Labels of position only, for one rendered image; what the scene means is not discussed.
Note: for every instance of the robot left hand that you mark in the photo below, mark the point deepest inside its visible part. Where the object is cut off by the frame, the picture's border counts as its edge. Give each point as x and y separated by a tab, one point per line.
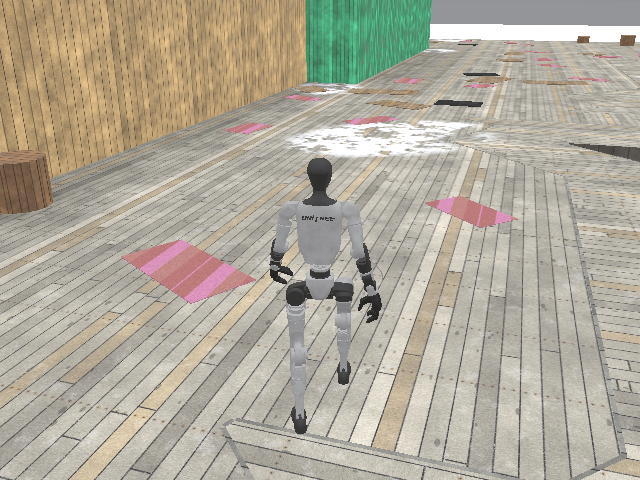
283	269

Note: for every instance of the robot right hand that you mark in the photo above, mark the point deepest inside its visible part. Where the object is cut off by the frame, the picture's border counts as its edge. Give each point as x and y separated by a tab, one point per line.
376	306

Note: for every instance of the left robot forearm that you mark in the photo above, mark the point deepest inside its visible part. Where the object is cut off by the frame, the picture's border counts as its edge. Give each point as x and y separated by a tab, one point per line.
276	258

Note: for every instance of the right robot forearm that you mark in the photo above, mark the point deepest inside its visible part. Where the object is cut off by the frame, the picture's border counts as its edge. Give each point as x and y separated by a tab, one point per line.
366	273

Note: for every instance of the robot right foot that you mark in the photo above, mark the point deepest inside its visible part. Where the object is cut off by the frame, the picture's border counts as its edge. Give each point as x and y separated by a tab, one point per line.
343	377

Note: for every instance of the robot left upper arm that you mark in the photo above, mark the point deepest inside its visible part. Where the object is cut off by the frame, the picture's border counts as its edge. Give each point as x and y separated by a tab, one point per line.
287	212

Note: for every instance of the robot right upper arm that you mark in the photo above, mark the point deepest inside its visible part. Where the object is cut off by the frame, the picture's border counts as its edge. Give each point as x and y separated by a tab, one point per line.
354	224

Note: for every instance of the robot right thigh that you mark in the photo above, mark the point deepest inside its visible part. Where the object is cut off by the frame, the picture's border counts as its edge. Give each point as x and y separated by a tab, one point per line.
343	291

